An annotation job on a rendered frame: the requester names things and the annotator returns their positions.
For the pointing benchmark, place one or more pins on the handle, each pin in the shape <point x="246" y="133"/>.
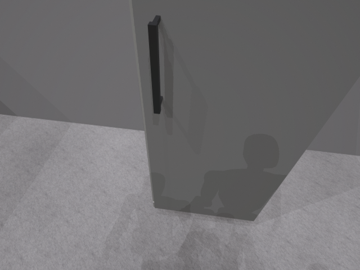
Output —
<point x="153" y="37"/>

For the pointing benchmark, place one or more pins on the fridge door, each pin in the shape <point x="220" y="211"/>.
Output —
<point x="246" y="86"/>

